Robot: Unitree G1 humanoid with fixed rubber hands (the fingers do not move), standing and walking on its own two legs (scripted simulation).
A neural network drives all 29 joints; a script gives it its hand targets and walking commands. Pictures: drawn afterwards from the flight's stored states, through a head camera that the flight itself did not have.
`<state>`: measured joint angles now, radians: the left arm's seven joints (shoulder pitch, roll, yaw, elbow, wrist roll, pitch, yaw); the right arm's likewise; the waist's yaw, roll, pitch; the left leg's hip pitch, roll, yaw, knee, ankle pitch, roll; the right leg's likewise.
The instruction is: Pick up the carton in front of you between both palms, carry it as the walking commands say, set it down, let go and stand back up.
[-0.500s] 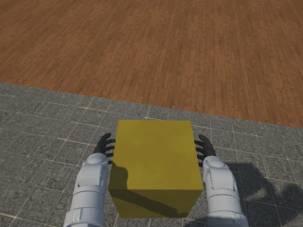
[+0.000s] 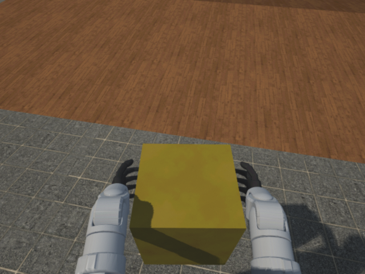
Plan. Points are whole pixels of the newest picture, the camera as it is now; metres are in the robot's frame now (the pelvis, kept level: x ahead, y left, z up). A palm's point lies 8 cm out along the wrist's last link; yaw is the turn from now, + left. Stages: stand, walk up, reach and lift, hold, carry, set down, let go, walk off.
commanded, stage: hold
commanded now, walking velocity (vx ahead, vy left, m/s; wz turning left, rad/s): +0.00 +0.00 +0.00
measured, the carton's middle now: (185, 206) +0.29 +0.00 -0.02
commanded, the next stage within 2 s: carry in 0.82 s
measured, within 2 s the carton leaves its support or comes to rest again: neither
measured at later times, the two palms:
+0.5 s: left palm (119, 191) +0.28 +0.15 +0.05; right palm (252, 194) +0.28 -0.15 +0.05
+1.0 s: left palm (124, 181) +0.31 +0.14 +0.06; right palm (254, 186) +0.30 -0.16 +0.06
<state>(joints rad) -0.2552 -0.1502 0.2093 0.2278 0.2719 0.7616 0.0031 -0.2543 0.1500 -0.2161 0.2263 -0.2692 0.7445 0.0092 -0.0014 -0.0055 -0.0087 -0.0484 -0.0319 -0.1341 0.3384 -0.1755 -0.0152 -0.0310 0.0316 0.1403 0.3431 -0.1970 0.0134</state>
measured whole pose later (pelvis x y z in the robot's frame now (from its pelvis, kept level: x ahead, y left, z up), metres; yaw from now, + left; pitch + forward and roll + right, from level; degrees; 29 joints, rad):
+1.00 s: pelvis +0.02 +0.00 -0.01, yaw -1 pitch +1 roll +0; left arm -0.21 -0.14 0.17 0.07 0.20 0.84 0.03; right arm -0.21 0.14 -0.16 0.06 -0.21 0.83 -0.02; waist 0.01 0.00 -0.13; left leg -0.24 0.01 -0.03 0.51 -0.30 -0.02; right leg -0.24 -0.01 0.05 0.54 -0.35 0.01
